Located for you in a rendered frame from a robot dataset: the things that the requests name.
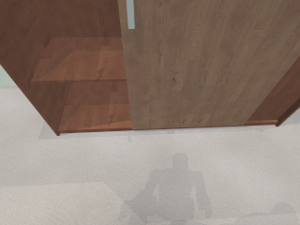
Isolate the handle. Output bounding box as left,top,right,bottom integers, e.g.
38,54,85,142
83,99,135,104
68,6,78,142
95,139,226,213
126,0,135,29

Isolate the wardrobe door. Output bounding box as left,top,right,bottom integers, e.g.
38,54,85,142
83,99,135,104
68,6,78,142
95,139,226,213
117,0,300,129
248,56,300,121

